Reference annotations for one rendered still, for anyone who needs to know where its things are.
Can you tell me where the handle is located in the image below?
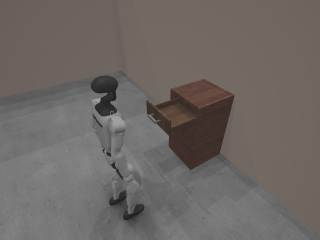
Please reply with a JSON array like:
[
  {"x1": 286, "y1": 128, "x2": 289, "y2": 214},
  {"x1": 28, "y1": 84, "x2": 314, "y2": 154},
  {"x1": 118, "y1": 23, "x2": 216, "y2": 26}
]
[{"x1": 148, "y1": 113, "x2": 161, "y2": 124}]

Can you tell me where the robot right foot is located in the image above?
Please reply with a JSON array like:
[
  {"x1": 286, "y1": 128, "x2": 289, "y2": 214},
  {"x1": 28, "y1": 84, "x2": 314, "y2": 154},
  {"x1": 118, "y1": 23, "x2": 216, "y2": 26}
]
[{"x1": 123, "y1": 204, "x2": 144, "y2": 220}]

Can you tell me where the cabinet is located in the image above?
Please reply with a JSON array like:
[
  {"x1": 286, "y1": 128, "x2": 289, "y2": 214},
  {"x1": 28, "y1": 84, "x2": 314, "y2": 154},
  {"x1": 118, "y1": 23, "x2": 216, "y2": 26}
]
[{"x1": 168, "y1": 79, "x2": 235, "y2": 170}]

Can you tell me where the robot right upper arm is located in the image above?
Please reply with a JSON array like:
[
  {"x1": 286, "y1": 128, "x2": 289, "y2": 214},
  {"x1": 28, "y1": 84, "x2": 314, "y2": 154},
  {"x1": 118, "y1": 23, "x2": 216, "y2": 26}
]
[{"x1": 109, "y1": 116, "x2": 126, "y2": 162}]

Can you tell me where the robot left upper arm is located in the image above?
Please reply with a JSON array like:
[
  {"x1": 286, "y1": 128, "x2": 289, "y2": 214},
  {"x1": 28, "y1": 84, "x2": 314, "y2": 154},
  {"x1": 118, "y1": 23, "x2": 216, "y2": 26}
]
[{"x1": 90, "y1": 98, "x2": 101, "y2": 130}]

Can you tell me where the left robot forearm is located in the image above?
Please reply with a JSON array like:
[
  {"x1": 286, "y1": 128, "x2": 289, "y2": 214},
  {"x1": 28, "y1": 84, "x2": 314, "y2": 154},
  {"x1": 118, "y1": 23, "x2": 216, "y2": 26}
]
[{"x1": 92, "y1": 128, "x2": 100, "y2": 140}]

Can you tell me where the robot torso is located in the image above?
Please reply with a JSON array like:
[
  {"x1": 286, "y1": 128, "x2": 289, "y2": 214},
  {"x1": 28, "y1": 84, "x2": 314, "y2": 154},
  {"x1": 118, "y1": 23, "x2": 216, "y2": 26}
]
[{"x1": 92, "y1": 102, "x2": 124, "y2": 169}]

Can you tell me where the right robot hand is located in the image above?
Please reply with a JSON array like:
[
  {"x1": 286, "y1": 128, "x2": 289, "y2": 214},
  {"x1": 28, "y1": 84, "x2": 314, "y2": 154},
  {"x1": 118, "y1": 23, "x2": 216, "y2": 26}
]
[{"x1": 126, "y1": 180, "x2": 142, "y2": 198}]

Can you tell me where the right robot forearm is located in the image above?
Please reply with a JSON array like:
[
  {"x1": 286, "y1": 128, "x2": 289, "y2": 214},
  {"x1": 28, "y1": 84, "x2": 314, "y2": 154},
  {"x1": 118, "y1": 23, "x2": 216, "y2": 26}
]
[{"x1": 115, "y1": 153, "x2": 134, "y2": 185}]

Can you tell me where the drawer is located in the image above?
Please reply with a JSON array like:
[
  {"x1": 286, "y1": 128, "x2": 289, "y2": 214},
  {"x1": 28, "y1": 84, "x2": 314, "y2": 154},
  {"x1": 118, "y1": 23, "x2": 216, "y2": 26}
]
[{"x1": 146, "y1": 97, "x2": 198, "y2": 136}]

